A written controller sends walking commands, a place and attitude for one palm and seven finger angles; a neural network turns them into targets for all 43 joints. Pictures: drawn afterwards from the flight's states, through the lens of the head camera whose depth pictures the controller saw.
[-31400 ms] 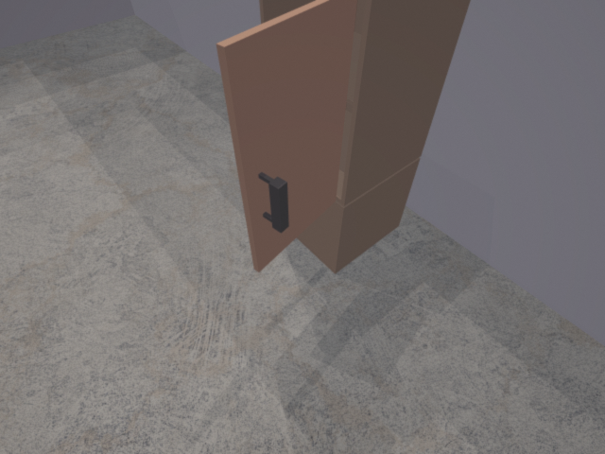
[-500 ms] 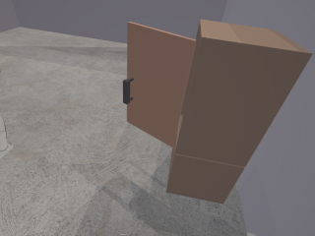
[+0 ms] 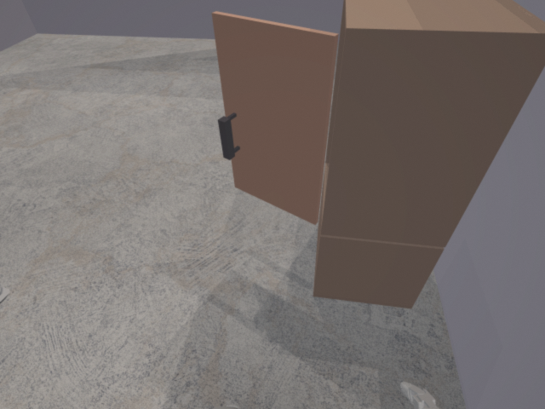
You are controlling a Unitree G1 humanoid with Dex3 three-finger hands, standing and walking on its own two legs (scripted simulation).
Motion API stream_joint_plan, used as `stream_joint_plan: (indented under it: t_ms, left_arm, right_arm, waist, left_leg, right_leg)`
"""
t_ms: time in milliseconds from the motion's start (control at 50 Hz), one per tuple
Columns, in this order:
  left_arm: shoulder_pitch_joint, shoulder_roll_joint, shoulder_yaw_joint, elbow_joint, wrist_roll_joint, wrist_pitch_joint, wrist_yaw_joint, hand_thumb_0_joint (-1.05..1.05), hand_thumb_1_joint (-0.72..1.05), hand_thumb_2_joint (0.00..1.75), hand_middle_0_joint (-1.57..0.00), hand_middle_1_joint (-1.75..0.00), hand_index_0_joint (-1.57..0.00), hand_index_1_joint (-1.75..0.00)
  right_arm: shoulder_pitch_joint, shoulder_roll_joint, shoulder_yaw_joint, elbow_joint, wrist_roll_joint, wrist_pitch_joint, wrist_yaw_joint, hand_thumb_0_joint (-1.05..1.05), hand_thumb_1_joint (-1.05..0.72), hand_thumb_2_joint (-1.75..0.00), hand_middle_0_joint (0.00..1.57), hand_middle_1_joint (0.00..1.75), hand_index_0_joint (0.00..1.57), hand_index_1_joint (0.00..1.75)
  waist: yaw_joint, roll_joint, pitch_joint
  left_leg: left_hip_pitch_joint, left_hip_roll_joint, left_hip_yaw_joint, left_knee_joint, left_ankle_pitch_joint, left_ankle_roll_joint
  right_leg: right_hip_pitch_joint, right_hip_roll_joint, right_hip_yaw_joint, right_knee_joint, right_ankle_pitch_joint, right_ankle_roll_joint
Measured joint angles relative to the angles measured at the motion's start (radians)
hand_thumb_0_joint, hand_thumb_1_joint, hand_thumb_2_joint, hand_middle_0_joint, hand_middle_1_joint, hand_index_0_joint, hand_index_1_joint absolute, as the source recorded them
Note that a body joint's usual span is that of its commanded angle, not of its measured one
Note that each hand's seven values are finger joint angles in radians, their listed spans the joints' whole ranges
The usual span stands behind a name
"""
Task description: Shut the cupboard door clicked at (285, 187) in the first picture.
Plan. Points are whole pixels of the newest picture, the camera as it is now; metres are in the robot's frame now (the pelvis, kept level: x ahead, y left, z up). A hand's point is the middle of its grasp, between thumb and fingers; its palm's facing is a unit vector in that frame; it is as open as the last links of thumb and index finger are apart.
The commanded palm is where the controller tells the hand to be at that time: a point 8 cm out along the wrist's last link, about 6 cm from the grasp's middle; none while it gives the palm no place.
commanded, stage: stop stepping back and stand still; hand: left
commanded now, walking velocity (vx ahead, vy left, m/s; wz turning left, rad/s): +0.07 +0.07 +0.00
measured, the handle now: (231, 135) +0.91 +0.22 -0.09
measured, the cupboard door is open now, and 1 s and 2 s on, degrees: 64 64 64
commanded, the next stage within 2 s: let the arm hang, fingers relaxed in 1.02 s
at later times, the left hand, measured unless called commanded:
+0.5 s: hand (33, 233) +0.25 +0.30 +0.20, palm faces +0.44 -0.69 -0.57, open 7.4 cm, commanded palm +0.19 +0.33 +0.18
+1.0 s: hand (41, 233) +0.27 +0.32 +0.17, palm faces +0.40 -0.75 -0.53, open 7.4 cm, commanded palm +0.21 +0.35 +0.18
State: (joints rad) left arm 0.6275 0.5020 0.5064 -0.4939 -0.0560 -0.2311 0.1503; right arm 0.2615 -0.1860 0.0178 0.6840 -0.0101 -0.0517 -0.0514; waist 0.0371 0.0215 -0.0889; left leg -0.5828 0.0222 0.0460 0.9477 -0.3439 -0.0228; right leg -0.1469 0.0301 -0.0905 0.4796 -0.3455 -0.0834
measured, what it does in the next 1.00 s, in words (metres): steps on the spot: left foot, then right foot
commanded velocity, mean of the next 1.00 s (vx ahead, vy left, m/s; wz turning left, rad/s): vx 0.00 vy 0.00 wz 0.00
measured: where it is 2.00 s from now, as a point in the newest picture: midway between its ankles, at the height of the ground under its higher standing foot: outside the picture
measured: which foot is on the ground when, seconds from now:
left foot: up 0.00-0.22, down 0.24-1.00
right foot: down 0.00-0.28, up 0.30-0.42, down 0.44-1.00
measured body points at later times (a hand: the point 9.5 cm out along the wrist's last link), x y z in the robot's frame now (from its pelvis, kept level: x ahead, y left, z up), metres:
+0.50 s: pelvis +0.05 +0.03 +0.00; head +0.07 +0.02 +0.45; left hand +0.22 +0.34 +0.23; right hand +0.23 -0.19 -0.09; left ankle +0.07 +0.14 -0.73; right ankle +0.03 -0.08 -0.74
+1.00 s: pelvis +0.08 +0.05 +0.00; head +0.08 +0.05 +0.45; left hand +0.25 +0.36 +0.20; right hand +0.25 -0.19 -0.07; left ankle +0.07 +0.14 -0.73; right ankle +0.03 -0.08 -0.73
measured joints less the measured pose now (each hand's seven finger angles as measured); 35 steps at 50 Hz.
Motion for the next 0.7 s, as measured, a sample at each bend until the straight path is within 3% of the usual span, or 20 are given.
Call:
stream_joint_plan:
  t_ms: [60, 120, 200, 240, 260, 300, 340, 380, 440, 500, 560, 640, 700]
  left_arm:
    - [-0.097, -0.097, -0.031, 0.195, -0.002, 0.028, 0.021, 0.00, 0.88, 0.90, -0.21, -0.30, -0.22, -0.31]
    - [-0.204, -0.184, -0.099, 0.330, 0.002, 0.068, 0.037, 0.00, 0.89, 0.90, -0.21, -0.30, -0.21, -0.30]
    - [-0.259, -0.244, -0.207, 0.247, 0.017, 0.092, 0.028, 0.01, 0.89, 0.90, -0.20, -0.30, -0.20, -0.30]
    - [-0.219, -0.224, -0.221, 0.107, 0.019, 0.079, 0.020, 0.01, 0.89, 0.90, -0.20, -0.30, -0.21, -0.30]
    - [-0.195, -0.195, -0.206, 0.038, 0.017, 0.064, 0.018, 0.02, 0.89, 0.90, -0.20, -0.30, -0.21, -0.30]
    - [-0.168, -0.117, -0.148, -0.055, 0.018, 0.031, 0.024, 0.02, 0.89, 0.90, -0.21, -0.30, -0.21, -0.30]
    - [-0.150, -0.036, -0.079, -0.097, 0.015, 0.011, 0.025, 0.02, 0.88, 0.90, -0.21, -0.30, -0.21, -0.30]
    - [-0.135, 0.025, -0.018, -0.109, 0.008, 0.003, 0.022, 0.01, 0.88, 0.90, -0.21, -0.30, -0.22, -0.31]
    - [-0.078, 0.065, 0.050, -0.091, -0.007, -0.005, 0.023, 0.01, 0.88, 0.90, -0.21, -0.30, -0.22, -0.31]
    - [-0.037, 0.023, 0.025, -0.024, -0.012, 0.005, 0.011, 0.01, 0.89, 0.90, -0.21, -0.30, -0.21, -0.31]
    - [-0.017, -0.058, -0.037, 0.046, -0.014, 0.043, 0.010, 0.00, 0.89, 0.90, -0.21, -0.30, -0.21, -0.30]
    - [-0.053, -0.148, -0.125, 0.097, 0.001, 0.099, 0.014, 0.01, 0.89, 0.90, -0.21, -0.30, -0.21, -0.30]
    - [-0.099, -0.167, -0.158, 0.064, 0.011, 0.116, 0.019, 0.01, 0.89, 0.90, -0.21, -0.30, -0.21, -0.30]
  right_arm:
    - [0.019, -0.042, -0.018, 0.015, 0.018, 0.006, -0.015, 0.02, -0.90, -0.90, 0.20, 0.30, 0.21, 0.30]
    - [0.022, -0.077, -0.033, 0.022, 0.025, -0.007, -0.036, 0.02, -0.91, -0.90, 0.20, 0.30, 0.21, 0.30]
    - [-0.006, -0.086, -0.044, 0.019, 0.020, -0.031, -0.050, 0.02, -0.91, -0.90, 0.20, 0.30, 0.20, 0.30]
    - [-0.034, -0.079, -0.043, -0.012, 0.019, -0.041, -0.049, 0.02, -0.91, -0.90, 0.20, 0.30, 0.20, 0.30]
    - [-0.056, -0.065, -0.045, -0.029, 0.018, -0.044, -0.048, 0.02, -0.91, -0.90, 0.20, 0.30, 0.20, 0.30]
    - [-0.099, -0.029, -0.050, -0.068, 0.017, -0.046, -0.038, 0.02, -0.91, -0.90, 0.20, 0.30, 0.20, 0.30]
    - [-0.118, -0.004, -0.047, -0.101, 0.009, -0.057, -0.025, 0.02, -0.91, -0.90, 0.20, 0.30, 0.20, 0.30]
    - [-0.120, 0.010, -0.037, -0.119, 0.012, -0.062, -0.012, 0.02, -0.91, -0.90, 0.20, 0.30, 0.20, 0.30]
    - [-0.103, 0.022, -0.013, -0.129, 0.028, -0.057, 0.003, 0.01, -0.91, -0.90, 0.20, 0.30, 0.20, 0.30]
    - [-0.071, 0.017, 0.001, -0.102, 0.035, -0.040, 0.005, 0.01, -0.91, -0.90, 0.20, 0.30, 0.20, 0.30]
    - [-0.031, 0.004, 0.000, -0.066, 0.039, -0.017, 0.002, 0.01, -0.91, -0.90, 0.20, 0.30, 0.21, 0.30]
    - [0.002, -0.010, -0.005, -0.016, 0.033, 0.001, -0.019, 0.02, -0.91, -0.90, 0.20, 0.30, 0.21, 0.30]
    - [-0.002, -0.008, -0.005, -0.008, 0.028, 0.001, -0.036, 0.02, -0.91, -0.90, 0.20, 0.30, 0.21, 0.30]
  waist:
    - [0.019, 0.013, -0.034]
    - [0.022, 0.017, -0.018]
    - [0.017, -0.028, 0.051]
    - [0.008, -0.057, 0.084]
    - [-0.004, -0.082, 0.101]
    - [-0.023, -0.128, 0.143]
    - [-0.044, -0.128, 0.162]
    - [-0.055, -0.100, 0.162]
    - [-0.058, -0.062, 0.139]
    - [-0.058, -0.001, 0.106]
    - [-0.045, 0.026, 0.065]
    - [-0.021, -0.004, 0.065]
    - [-0.011, -0.040, 0.088]
  left_leg:
    - [0.017, 0.005, 0.010, 0.026, 0.065, 0.002]
    - [0.067, 0.021, 0.025, -0.060, 0.095, 0.015]
    - [0.166, 0.023, 0.057, -0.236, 0.106, 0.045]
    - [0.242, 0.013, 0.068, -0.364, 0.170, 0.059]
    - [0.262, 0.008, 0.076, -0.392, 0.129, 0.058]
    - [0.262, 0.002, 0.099, -0.377, 0.099, 0.047]
    - [0.265, 0.010, 0.097, -0.379, 0.105, 0.039]
    - [0.269, 0.022, 0.085, -0.394, 0.114, 0.036]
    - [0.265, 0.034, 0.088, -0.381, 0.097, 0.030]
    - [0.262, 0.054, 0.072, -0.359, 0.067, 0.025]
    - [0.261, 0.052, 0.066, -0.365, 0.056, 0.026]
    - [0.289, 0.027, 0.069, -0.390, 0.051, 0.035]
    - [0.311, 0.017, 0.073, -0.405, 0.052, 0.039]
  right_leg:
    - [0.040, -0.032, 0.006, -0.020, -0.029, 0.021]
    - [0.080, -0.051, -0.017, -0.027, -0.043, 0.036]
    - [0.102, -0.056, -0.050, 0.000, -0.077, 0.046]
    - [0.080, -0.050, -0.041, 0.054, -0.109, 0.051]
    - [0.052, -0.057, -0.029, 0.111, -0.129, 0.058]
    - [-0.030, -0.067, 0.025, 0.272, -0.122, 0.078]
    - [-0.099, -0.049, 0.056, 0.373, -0.158, 0.085]
    - [-0.124, -0.042, 0.052, 0.315, -0.147, 0.090]
    - [-0.107, -0.051, 0.036, 0.102, 0.008, 0.102]
    - [-0.082, -0.031, 0.017, 0.061, 0.038, 0.077]
    - [-0.074, -0.029, 0.016, 0.038, 0.020, 0.074]
    - [-0.054, -0.052, 0.016, 0.036, 0.003, 0.086]
    - [-0.041, -0.061, 0.020, 0.038, -0.003, 0.093]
